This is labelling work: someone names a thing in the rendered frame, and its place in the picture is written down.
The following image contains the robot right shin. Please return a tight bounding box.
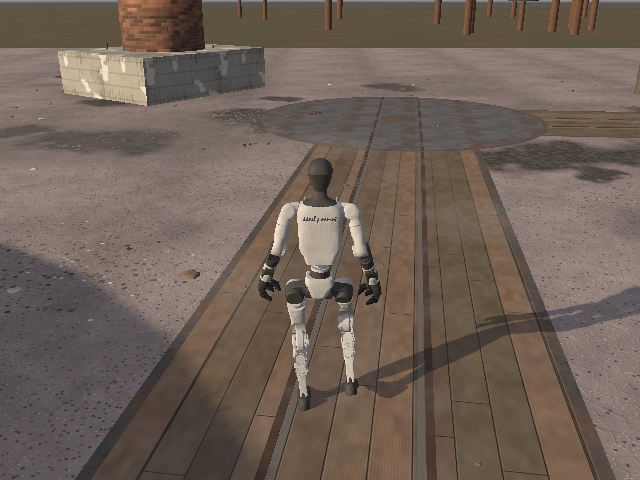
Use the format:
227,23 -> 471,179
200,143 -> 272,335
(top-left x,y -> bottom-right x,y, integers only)
341,315 -> 356,383

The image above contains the left robot upper arm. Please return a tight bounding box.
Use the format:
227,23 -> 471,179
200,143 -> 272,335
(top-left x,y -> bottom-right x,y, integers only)
270,202 -> 299,257

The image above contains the robot left hand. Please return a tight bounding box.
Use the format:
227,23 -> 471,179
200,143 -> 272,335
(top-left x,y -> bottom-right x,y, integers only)
258,278 -> 281,301

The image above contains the robot left shin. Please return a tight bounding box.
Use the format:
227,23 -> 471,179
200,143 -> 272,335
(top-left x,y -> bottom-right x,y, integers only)
292,334 -> 308,397

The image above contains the right robot upper arm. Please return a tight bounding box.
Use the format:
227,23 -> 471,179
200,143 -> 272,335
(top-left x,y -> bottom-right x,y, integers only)
341,202 -> 368,258

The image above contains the robot left forearm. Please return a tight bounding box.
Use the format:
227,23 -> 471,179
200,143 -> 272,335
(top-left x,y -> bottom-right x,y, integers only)
260,241 -> 281,282

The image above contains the robot right forearm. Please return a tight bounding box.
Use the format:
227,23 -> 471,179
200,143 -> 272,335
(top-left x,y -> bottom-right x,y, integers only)
359,242 -> 379,285

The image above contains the robot right hand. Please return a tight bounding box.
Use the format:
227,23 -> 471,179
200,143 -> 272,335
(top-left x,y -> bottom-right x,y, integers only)
358,281 -> 382,305

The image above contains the robot shin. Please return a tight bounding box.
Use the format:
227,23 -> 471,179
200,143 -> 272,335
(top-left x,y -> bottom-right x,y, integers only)
341,315 -> 356,383
292,334 -> 308,397

